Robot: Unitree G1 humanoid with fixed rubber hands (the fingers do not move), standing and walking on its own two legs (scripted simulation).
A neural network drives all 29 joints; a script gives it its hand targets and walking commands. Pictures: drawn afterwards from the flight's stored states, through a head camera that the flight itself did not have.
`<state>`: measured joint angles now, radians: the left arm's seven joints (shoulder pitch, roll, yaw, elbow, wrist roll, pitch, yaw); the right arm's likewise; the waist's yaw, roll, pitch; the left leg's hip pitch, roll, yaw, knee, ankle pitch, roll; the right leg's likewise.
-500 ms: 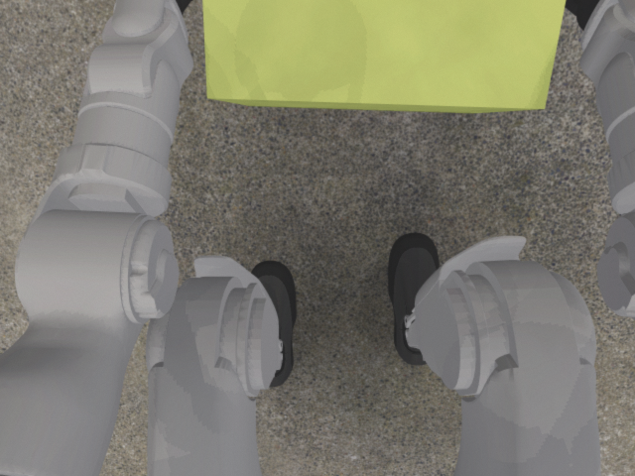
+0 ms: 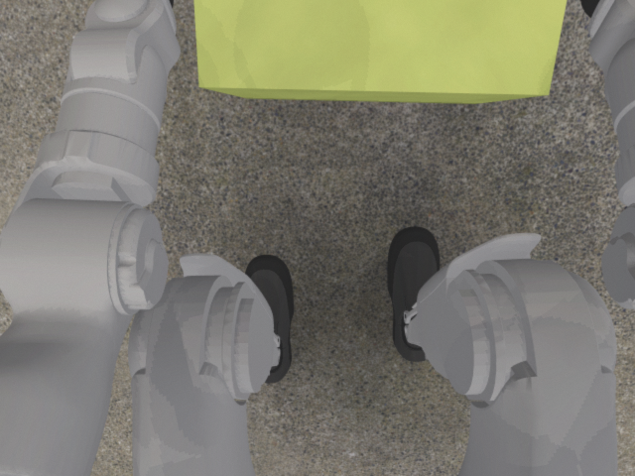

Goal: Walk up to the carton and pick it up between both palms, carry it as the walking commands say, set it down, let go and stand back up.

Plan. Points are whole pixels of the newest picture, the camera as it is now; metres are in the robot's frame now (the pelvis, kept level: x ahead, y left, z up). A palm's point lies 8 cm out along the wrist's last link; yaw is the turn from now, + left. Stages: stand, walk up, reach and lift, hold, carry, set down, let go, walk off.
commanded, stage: set down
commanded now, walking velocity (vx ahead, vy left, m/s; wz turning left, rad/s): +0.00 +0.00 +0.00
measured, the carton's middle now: out of the picture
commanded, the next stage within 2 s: none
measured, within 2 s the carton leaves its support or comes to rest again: neither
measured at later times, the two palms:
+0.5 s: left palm out of the picture +0.57 +0.11 -0.19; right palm out of the picture +0.53 -0.28 -0.19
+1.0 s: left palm out of the picture +0.58 +0.13 -0.15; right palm out of the picture +0.53 -0.31 -0.16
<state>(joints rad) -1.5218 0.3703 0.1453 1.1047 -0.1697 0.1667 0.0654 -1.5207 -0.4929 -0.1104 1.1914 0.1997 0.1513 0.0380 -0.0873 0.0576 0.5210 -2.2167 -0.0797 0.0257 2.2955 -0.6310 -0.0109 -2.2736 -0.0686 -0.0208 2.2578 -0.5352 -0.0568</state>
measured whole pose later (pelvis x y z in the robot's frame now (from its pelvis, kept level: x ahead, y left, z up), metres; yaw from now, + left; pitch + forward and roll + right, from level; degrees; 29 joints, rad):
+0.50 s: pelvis +0.01 +0.00 +0.00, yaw -1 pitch +33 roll +1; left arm -1.56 0.37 0.07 1.14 -0.21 0.11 0.11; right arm -1.56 -0.50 -0.15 1.28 0.22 0.04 -0.02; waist -0.07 0.03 0.51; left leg -2.23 -0.05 0.03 2.30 -0.65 0.00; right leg -2.29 -0.07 -0.03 2.26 -0.55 -0.06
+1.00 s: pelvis +0.00 -0.01 +0.00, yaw -1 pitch +32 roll +2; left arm -1.51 0.45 0.05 0.96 -0.27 0.19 0.12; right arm -1.51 -0.58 -0.12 1.08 0.30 0.13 -0.01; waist -0.06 0.02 0.52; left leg -2.21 -0.02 0.03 2.27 -0.63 -0.01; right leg -2.28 -0.06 -0.04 2.23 -0.51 -0.08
